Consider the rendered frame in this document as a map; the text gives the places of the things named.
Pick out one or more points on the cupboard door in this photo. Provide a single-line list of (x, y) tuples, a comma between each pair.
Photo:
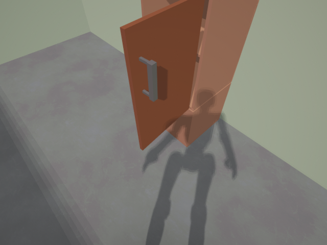
[(170, 37)]

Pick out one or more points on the handle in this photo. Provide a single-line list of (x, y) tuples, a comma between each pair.
[(152, 78)]

